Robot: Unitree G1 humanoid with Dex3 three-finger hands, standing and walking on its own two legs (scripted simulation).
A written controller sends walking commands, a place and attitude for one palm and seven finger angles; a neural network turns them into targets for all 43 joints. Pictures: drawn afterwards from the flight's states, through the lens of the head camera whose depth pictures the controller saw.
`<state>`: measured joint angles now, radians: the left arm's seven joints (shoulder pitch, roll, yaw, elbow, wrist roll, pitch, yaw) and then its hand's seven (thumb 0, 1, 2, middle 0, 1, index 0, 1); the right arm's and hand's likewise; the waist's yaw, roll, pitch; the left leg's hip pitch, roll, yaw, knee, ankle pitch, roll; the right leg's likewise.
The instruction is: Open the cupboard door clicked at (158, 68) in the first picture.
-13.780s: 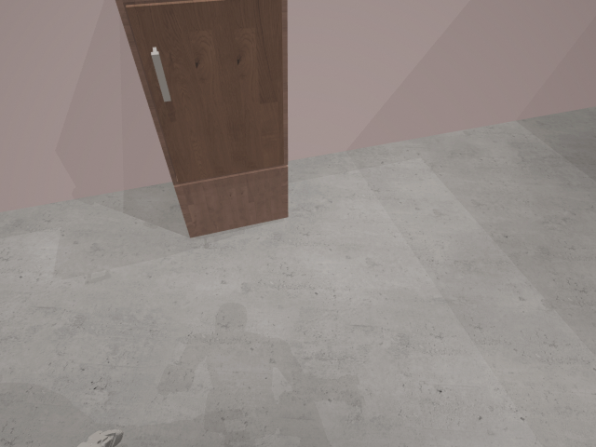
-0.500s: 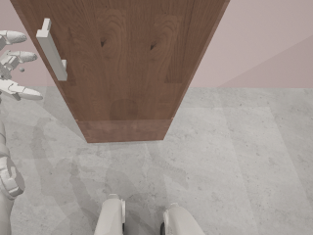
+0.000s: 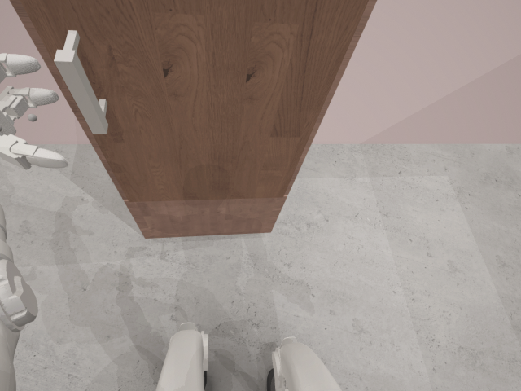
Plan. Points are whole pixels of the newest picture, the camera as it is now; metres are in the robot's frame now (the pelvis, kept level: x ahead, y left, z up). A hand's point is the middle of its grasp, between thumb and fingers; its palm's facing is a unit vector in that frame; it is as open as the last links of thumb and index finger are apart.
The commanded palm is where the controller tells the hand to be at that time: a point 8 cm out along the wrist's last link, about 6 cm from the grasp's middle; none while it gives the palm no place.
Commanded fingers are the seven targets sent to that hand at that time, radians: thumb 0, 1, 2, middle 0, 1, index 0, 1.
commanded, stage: slide the fingers in behind the handle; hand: left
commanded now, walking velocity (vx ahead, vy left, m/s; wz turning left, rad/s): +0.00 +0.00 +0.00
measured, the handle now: (87, 86) +0.52 +0.24 +0.09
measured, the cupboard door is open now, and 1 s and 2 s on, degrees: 0 0 0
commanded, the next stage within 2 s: close the thumb around the handle in 1.56 s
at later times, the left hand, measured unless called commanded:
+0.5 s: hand (62, 117) +0.48 +0.27 +0.08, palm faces +0.07 -1.00 +0.01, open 13.9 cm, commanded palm +0.47 +0.29 +0.08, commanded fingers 0.00 -0.50 0.30 -0.30 -1.20 -0.30 -1.20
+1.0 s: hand (91, 116) +0.48 +0.23 +0.08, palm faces +0.06 -1.00 +0.01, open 13.9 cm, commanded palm +0.46 +0.26 +0.08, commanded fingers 0.00 -0.50 0.30 -0.30 -1.20 -0.30 -1.20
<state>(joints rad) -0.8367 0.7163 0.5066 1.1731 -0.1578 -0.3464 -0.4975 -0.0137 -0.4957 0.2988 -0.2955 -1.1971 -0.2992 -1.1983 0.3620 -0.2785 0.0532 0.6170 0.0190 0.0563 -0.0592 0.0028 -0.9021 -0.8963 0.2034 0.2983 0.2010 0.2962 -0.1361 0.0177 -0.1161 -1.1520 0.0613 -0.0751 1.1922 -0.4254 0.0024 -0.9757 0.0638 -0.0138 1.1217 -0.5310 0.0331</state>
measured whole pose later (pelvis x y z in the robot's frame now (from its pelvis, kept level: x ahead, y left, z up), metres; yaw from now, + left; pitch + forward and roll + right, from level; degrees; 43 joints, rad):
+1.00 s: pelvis +0.00 -0.01 +0.00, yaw +1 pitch +21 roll -5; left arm -0.83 0.52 0.38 1.11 -0.14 -0.37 -0.30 -0.01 -0.50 0.30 -0.30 -1.22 -0.31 -1.22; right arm 0.35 -0.26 0.03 0.65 0.00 0.03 -0.03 0.00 -0.90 -0.90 0.20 0.30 0.20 0.30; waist -0.13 0.03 -0.13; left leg -1.12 0.05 -0.08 1.17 -0.42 -0.01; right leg -0.95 0.05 -0.02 1.12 -0.54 0.02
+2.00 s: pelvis +0.01 -0.01 +0.01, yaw +1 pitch +20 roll -4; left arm -0.76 0.47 0.38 1.07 -0.14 -0.40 -0.27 -0.01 0.00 0.51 -0.33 -1.25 -0.33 -1.25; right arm 0.35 -0.25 0.02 0.64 0.00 0.06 -0.02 0.00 -0.90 -0.90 0.20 0.30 0.20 0.30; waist -0.13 0.03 -0.13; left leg -1.07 0.05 -0.06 1.15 -0.42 -0.01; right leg -0.91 0.05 -0.01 1.11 -0.54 0.02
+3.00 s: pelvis +0.03 +0.00 +0.03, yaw +1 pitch +15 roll -3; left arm -0.12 0.17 0.18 0.36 -0.24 -0.33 -0.05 0.01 0.72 0.76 -0.33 -1.35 -0.36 -1.31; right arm 0.31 -0.24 -0.01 0.53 0.01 0.03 0.01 0.01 -0.91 -0.90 0.20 0.30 0.20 0.30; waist -0.04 0.04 -0.17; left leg -0.90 0.04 -0.03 1.06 -0.43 0.00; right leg -0.75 0.03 0.02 1.02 -0.54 0.03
